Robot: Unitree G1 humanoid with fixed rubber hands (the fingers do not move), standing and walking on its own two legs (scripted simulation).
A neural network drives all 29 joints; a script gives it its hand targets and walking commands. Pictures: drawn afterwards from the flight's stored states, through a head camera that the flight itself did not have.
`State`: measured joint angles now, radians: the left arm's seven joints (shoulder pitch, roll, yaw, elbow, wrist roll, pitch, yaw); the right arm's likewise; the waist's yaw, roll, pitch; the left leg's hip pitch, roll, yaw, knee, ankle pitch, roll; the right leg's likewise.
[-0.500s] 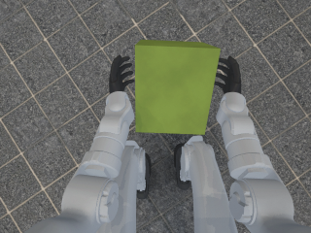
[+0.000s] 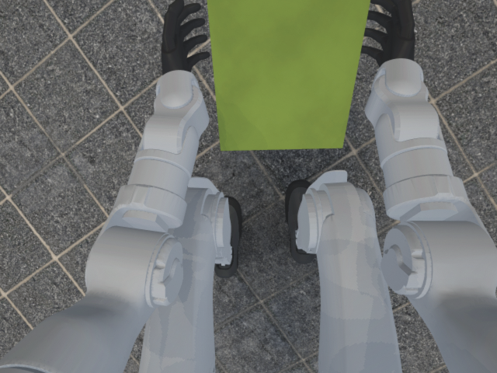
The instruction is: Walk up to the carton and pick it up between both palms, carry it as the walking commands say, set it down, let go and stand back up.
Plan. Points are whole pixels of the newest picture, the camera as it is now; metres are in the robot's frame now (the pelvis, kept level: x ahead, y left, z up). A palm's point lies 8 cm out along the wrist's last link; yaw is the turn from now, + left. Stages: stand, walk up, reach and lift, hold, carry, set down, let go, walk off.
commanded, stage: set down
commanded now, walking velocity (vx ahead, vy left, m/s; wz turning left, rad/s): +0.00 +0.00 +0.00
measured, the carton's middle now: (279, 58) +0.53 -0.04 -0.27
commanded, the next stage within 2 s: none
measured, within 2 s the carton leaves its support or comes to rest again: neither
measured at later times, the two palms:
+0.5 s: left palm (189, 65) +0.51 +0.10 -0.22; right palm (381, 46) +0.52 -0.18 -0.22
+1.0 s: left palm (189, 45) +0.55 +0.11 -0.25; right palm (377, 28) +0.55 -0.19 -0.25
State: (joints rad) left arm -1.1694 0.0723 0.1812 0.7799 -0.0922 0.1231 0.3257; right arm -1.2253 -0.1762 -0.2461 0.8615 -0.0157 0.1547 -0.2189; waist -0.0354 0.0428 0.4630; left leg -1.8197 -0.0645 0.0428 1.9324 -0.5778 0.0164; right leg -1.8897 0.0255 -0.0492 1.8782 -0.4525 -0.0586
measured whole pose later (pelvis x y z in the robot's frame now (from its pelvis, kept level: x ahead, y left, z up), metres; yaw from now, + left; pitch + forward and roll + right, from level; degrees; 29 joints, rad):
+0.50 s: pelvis +0.00 +0.00 -0.05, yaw +0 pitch +27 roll +2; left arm -1.32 0.12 0.18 0.89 -0.11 0.14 0.29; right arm -1.41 -0.28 -0.22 1.01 0.06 0.16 -0.15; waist -0.04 0.04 0.52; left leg -1.98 -0.07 0.06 2.11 -0.60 0.02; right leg -2.05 0.02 -0.05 2.04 -0.46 -0.06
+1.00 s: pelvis +0.02 +0.00 -0.08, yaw +1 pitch +32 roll +2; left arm -1.40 0.17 0.19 0.96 -0.11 0.15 0.20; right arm -1.46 -0.32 -0.22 1.05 0.06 0.16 -0.07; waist -0.04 0.05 0.44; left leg -2.12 -0.08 0.07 2.19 -0.63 0.02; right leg -2.20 0.01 -0.05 2.14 -0.50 -0.07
